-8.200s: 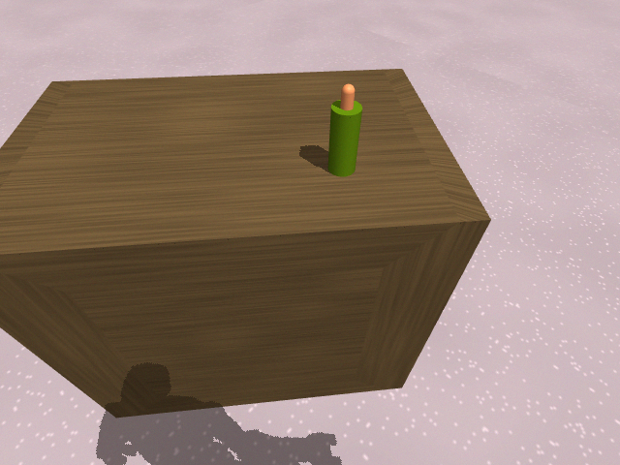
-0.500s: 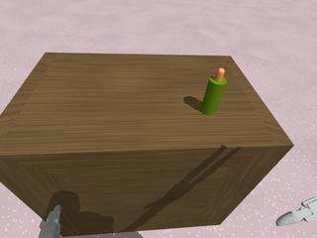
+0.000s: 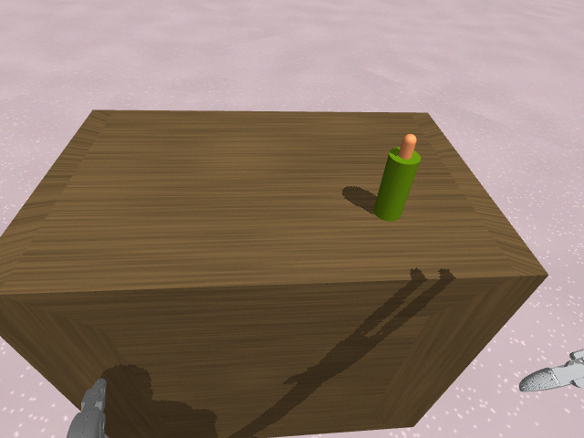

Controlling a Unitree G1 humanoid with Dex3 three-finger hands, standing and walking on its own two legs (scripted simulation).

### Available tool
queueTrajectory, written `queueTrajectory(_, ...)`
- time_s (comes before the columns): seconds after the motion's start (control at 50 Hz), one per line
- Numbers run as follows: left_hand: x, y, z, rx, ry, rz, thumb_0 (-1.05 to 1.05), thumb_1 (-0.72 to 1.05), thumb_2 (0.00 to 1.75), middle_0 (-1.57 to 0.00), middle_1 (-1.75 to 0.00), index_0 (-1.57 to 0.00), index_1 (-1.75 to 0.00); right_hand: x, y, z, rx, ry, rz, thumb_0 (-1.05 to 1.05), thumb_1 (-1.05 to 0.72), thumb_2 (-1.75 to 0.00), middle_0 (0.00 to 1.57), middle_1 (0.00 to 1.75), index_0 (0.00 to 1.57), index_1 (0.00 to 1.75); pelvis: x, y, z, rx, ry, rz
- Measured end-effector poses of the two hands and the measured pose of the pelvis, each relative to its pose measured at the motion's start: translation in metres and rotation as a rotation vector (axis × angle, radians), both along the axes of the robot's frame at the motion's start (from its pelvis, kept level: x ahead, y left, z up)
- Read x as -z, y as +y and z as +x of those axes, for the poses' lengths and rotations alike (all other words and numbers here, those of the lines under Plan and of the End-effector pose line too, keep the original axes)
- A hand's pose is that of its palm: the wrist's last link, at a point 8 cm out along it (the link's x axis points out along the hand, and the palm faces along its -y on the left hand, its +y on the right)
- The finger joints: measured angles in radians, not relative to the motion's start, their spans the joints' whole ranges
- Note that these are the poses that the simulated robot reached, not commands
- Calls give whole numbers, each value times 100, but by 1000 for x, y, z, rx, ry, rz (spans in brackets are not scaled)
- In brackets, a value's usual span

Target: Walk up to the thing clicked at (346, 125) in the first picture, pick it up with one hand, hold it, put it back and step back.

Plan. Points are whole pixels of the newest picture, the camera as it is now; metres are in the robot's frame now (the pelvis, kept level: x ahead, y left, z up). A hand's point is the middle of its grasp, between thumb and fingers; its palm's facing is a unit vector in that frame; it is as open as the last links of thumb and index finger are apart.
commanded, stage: go down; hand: right
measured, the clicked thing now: (398, 177) +0.52 -0.19 +0.11
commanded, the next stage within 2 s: none
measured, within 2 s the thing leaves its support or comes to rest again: neither
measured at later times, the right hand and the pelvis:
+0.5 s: hand (557, 230) +0.31 -0.31 +0.19, palm faces +0.18 +0.96 -0.21, open 17.6 cm; pelvis +0.00 -0.01 +0.00, yaw +1 degrees
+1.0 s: hand (572, 194) +0.35 -0.35 +0.21, palm faces +0.18 +0.98 -0.02, open 17.7 cm; pelvis +0.00 -0.01 +0.00, yaw +0 degrees
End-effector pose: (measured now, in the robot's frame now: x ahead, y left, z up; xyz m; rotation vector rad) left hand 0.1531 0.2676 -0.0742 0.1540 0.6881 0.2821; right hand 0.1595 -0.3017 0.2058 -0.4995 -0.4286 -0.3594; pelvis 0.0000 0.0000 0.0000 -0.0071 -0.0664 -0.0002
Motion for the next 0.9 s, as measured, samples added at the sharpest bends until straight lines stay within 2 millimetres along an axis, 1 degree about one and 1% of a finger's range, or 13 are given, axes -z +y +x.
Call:
queueTrajectory(0.06,1,0,1,4,12,11,-1,-53,4,-5,-4,-5,-5,3,-3,10,-17,23,17,-1,53,-3,6,5,6,5,0,1,-1,1,3,2)
queueTrajectory(0.14,3,-12,3,26,16,1,-1,-53,4,-5,-4,-5,-5,5,-9,31,-59,72,45,-1,53,-3,6,5,6,5,0,2,-3,4,10,3)
queueTrajectory(0.2,2,-17,5,24,-2,0,-1,-53,4,-6,-4,-5,-5,4,-21,50,-72,110,83,-1,53,-3,6,5,6,5,-1,3,-4,8,17,4)
queueTrajectory(0.24,0,-15,5,15,-21,9,-1,-53,4,-6,-4,-5,-5,1,-33,62,-69,128,123,-1,53,-3,6,5,6,5,-1,2,-4,9,23,5)
queueTrajectory(0.3,-1,-11,1,5,-25,32,-1,-53,4,-6,-4,-5,-5,-4,-49,78,-75,137,194,-1,52,-3,6,5,6,4,-1,1,-2,7,33,5)
queueTrajectory(0.34,1,-10,-3,8,-12,44,-1,-53,4,-6,-4,-5,-5,-5,-55,88,-96,149,229,-1,52,-3,6,4,6,4,-1,-1,0,3,39,4)
queueTrajectory(0.44,12,-17,-12,20,47,51,-1,-54,4,-5,-4,-5,-5,7,-60,111,-160,260,284,-1,54,-2,6,4,5,4,0,-5,2,-9,59,5)
queueTrajectory(0.5,14,-19,-14,22,54,53,-1,-54,5,-5,-4,-5,-5,11,-60,117,-172,295,294,-1,56,-2,6,4,5,4,0,-7,3,-16,66,6)
queueTrajectory(0.58,7,-18,-10,31,24,76,-1,-54,5,-6,-5,-5,-5,4,-62,118,-176,250,296,-2,57,-2,6,4,5,4,1,-8,6,-16,64,8)
queueTrajectory(0.66,-6,-15,0,35,-23,106,-1,-54,5,-6,-5,-5,-6,-4,-72,120,-170,204,337,-2,56,-2,6,4,5,4,1,-6,9,-12,61,8)
queueTrajectory(0.72,-9,-14,5,40,-39,117,-1,-55,6,-5,-5,-4,-6,2,-80,124,-165,251,375,-2,57,-2,6,4,5,4,1,-6,9,-10,64,10)
queueTrajectory(0.8,-9,-13,7,56,-45,124,-1,-55,6,-5,-4,-4,-6,11,-84,131,-170,342,416,-2,59,-2,5,5,5,4,1,-7,8,-3,75,12)
queueTrajectory(0.9,-2,-21,-1,80,-27,112,-1,-55,6,-5,-4,-4,-6,3,-88,145,-194,324,457,-2,60,-3,5,5,5,5,2,-6,6,0,88,13)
